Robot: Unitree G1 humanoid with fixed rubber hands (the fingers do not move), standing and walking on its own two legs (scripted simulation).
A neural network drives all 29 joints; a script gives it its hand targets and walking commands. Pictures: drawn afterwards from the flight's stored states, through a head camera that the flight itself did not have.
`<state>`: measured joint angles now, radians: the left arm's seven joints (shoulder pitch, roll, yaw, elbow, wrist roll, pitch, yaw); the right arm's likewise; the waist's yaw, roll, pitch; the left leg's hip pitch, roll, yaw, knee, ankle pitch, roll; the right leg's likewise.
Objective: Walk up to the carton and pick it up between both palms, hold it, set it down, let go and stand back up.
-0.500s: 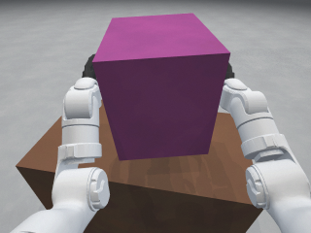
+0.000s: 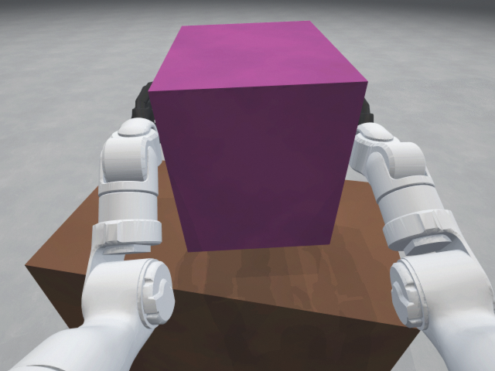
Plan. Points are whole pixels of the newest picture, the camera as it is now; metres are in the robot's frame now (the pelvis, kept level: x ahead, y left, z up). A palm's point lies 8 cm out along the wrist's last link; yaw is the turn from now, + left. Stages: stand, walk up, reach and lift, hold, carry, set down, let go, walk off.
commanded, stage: hold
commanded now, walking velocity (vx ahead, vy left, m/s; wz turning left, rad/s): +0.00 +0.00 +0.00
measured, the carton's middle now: (252, 130) +0.43 +0.00 +0.24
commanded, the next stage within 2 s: none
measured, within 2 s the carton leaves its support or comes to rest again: neither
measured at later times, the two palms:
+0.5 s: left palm (146, 129) +0.38 +0.16 +0.27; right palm (359, 133) +0.38 -0.16 +0.26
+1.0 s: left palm (145, 131) +0.37 +0.16 +0.27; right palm (358, 135) +0.37 -0.16 +0.26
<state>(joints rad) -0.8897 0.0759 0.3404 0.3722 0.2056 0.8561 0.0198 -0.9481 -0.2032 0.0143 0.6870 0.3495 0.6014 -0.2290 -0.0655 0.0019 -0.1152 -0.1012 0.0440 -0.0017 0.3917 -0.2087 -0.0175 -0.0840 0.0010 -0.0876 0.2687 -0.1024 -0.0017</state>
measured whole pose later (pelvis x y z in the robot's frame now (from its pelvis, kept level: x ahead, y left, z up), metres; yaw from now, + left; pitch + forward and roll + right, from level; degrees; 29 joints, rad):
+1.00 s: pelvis +0.00 +0.00 +0.00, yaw +0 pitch -4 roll -2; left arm -0.88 0.07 0.34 0.34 0.21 0.87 0.02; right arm -0.94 -0.20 0.01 0.66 0.36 0.62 -0.24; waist -0.07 0.00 -0.11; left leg -0.11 0.04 0.00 0.39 -0.21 -0.02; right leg -0.09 0.00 -0.09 0.27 -0.10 0.00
